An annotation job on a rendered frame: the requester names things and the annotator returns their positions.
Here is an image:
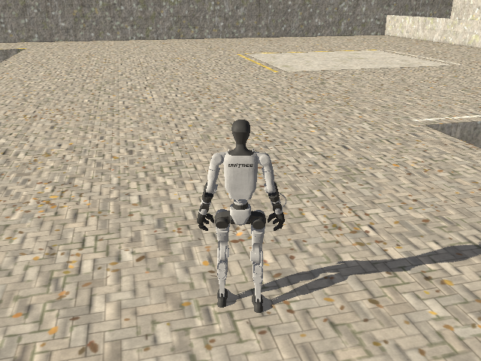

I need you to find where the right robot shin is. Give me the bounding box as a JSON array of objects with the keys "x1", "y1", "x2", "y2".
[{"x1": 253, "y1": 250, "x2": 263, "y2": 302}]

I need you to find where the right robot forearm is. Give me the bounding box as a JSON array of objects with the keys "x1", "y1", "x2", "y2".
[{"x1": 268, "y1": 182, "x2": 283, "y2": 214}]

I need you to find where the robot right hand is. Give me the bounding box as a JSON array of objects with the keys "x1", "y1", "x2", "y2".
[{"x1": 268, "y1": 212, "x2": 285, "y2": 231}]

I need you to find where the right robot upper arm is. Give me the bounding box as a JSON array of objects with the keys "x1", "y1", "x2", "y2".
[{"x1": 256, "y1": 152, "x2": 276, "y2": 193}]

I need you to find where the robot right foot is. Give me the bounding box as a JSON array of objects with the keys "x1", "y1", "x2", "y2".
[{"x1": 252, "y1": 293, "x2": 263, "y2": 313}]

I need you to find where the left robot forearm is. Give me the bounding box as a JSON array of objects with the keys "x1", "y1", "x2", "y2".
[{"x1": 199, "y1": 183, "x2": 213, "y2": 215}]

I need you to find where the left robot upper arm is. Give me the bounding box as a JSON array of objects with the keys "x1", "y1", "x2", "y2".
[{"x1": 206, "y1": 152, "x2": 225, "y2": 194}]

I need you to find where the robot left hand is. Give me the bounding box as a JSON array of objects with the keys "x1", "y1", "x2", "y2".
[{"x1": 197, "y1": 212, "x2": 214, "y2": 231}]

